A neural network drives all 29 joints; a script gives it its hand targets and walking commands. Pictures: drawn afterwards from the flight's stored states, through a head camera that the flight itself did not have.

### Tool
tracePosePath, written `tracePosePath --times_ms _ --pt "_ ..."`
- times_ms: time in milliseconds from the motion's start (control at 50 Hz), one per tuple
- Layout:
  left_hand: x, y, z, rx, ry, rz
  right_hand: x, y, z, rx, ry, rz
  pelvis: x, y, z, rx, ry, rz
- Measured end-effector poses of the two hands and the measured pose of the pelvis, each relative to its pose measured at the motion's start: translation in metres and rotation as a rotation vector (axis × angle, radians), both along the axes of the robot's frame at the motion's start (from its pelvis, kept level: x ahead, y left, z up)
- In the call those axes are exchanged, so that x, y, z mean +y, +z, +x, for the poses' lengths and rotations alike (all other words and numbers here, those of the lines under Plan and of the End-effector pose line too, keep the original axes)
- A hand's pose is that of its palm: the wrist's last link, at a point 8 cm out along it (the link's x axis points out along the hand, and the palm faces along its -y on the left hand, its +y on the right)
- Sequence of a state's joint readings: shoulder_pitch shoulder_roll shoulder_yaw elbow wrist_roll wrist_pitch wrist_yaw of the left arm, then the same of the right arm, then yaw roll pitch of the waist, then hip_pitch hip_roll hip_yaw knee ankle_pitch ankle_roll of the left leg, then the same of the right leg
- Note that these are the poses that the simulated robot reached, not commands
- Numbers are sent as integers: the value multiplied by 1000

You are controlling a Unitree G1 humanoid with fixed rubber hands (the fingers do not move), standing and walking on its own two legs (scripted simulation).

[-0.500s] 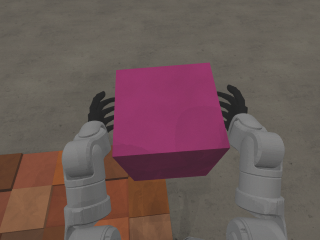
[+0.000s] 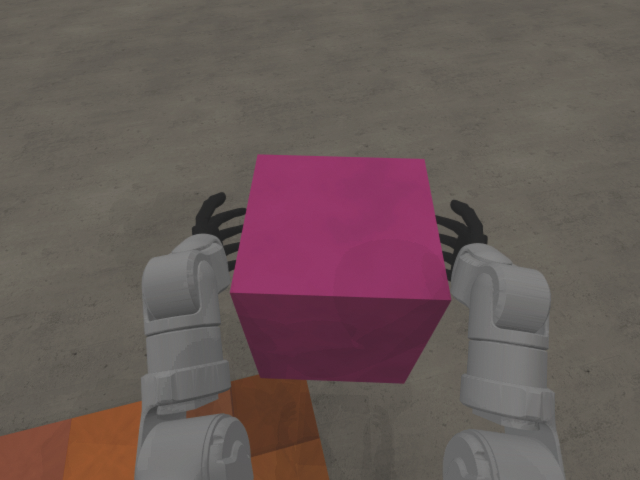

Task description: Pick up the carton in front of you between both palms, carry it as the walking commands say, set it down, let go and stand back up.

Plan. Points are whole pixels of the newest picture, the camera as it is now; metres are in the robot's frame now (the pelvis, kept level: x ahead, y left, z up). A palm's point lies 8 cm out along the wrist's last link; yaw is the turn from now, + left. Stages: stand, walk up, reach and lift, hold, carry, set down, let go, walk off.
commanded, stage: carry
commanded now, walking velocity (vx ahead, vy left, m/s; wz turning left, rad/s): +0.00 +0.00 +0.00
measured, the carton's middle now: (336, 277) +0.37 -0.03 +0.03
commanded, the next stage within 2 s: none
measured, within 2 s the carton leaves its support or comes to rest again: neither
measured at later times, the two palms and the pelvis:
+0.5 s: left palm (195, 208) +0.44 +0.15 +0.11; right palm (416, 199) +0.44 -0.15 +0.09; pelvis +0.12 +0.00 +0.00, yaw +3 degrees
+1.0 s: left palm (214, 189) +0.48 +0.13 +0.10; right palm (426, 178) +0.48 -0.17 +0.10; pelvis +0.16 -0.01 -0.01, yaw -1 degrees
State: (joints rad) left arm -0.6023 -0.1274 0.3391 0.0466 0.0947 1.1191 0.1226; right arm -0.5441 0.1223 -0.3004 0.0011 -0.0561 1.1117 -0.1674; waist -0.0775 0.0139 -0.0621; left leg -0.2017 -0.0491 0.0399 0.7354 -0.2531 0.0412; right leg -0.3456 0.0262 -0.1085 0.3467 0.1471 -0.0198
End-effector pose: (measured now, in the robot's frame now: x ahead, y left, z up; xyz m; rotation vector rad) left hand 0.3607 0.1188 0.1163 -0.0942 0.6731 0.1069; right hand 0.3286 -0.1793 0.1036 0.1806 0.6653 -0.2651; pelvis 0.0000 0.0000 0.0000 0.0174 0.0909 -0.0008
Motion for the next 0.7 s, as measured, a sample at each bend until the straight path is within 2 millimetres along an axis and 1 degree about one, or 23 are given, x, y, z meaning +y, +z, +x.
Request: tracePosePath --times_ms 40,80,120,160,220,260,340,400,460,500,540,580,640,700 --pt "-6 -12 11 -37 14 -10 -6 -10 15 -38 3 4 -4 -11 15 7 5 -8" --pt "-5 -25 18 -32 23 -1 -6 -19 29 -34 19 2 -6 -13 25 15 1 -27" --pt "0 -40 20 -7 35 7 -2 -27 41 -8 44 -11 -10 -14 35 10 -12 -8" --pt "7 -53 20 32 49 12 5 -34 50 30 67 -19 -12 -10 49 24 -21 6" --pt "18 -61 21 65 92 -5 16 -39 63 60 90 -17 -13 -4 64 44 -18 15" --pt "26 -59 25 51 113 -27 24 -35 71 45 103 -21 -13 1 71 46 -15 19" --pt "39 -43 38 16 116 -11 37 -23 84 7 122 -32 -9 13 85 42 9 10" --pt "43 -31 50 -8 106 16 43 -16 95 -16 147 -53 -6 14 99 32 26 9" --pt "38 -17 69 -56 78 53 38 -12 106 -63 123 -25 -4 10 111 25 25 12" --pt "31 -7 82 -99 70 56 31 -9 114 -104 107 -17 -5 3 120 6 44 22" --pt "28 -2 90 -133 86 47 27 -6 125 -138 120 -24 -8 -5 130 -3 67 24" --pt "30 -1 93 -138 112 50 28 -1 135 -145 147 -39 -10 -9 137 -2 56 23" --pt "35 -11 92 -103 129 63 32 1 147 -111 173 -63 -14 -12 142 -19 35 21" --pt "35 -24 92 -55 128 24 34 -3 149 -62 164 -61 -17 -12 151 -35 7 43"
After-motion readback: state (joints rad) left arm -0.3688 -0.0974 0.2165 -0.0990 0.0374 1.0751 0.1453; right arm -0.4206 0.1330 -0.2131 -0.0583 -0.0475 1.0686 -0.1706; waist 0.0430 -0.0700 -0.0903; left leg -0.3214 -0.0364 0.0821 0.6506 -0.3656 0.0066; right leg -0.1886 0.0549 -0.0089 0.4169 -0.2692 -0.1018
